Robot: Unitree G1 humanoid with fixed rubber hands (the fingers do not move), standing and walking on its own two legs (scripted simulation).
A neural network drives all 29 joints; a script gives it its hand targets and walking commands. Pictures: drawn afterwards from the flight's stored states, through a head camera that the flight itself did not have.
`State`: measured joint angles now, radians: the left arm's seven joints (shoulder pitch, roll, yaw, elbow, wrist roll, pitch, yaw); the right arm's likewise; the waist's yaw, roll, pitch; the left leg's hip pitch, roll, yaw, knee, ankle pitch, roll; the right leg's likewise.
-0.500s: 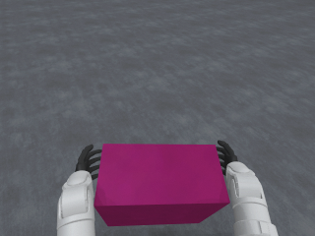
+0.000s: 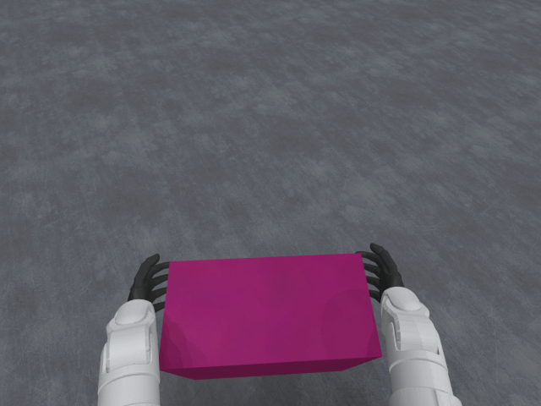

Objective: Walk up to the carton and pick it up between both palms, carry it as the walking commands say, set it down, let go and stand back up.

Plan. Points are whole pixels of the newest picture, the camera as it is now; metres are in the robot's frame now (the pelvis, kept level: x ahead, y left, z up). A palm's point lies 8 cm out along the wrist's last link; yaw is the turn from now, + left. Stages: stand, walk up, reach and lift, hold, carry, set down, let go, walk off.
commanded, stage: set down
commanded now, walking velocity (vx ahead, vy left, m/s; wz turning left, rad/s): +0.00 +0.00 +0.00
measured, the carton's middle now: (268, 324) +0.27 +0.04 -0.13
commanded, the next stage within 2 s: none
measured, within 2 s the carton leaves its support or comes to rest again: neither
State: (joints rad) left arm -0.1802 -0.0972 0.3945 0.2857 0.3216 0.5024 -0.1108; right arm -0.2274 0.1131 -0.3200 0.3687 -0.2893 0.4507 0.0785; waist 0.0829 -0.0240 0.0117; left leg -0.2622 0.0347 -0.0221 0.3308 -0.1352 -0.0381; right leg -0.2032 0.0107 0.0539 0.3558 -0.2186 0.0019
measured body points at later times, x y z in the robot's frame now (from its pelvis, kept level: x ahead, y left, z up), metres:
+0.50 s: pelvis -0.06 +0.01 -0.05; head +0.11 +0.03 +0.36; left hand +0.28 +0.24 -0.13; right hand +0.33 -0.15 -0.12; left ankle +0.02 +0.15 -0.75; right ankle -0.03 -0.12 -0.75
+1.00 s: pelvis -0.08 +0.01 -0.14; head +0.13 +0.03 +0.26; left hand +0.32 +0.24 -0.22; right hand +0.36 -0.14 -0.21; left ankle +0.02 +0.15 -0.75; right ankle -0.03 -0.12 -0.75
